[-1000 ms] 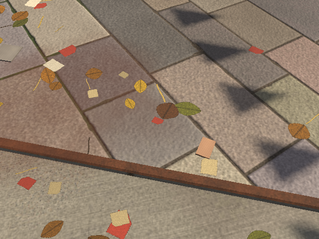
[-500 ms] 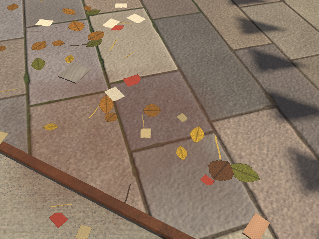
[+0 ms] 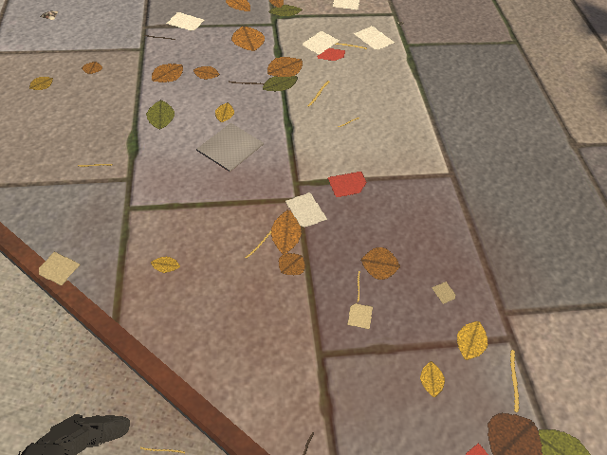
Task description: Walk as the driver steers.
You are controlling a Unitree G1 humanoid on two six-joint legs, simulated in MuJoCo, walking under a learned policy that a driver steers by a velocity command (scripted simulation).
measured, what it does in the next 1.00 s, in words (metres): walks ahead: right foot 0.03 m higher, then left foot 0.03 m lower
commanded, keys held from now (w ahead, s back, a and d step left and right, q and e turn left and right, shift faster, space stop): no key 0.46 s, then e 0.38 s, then w+e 0.16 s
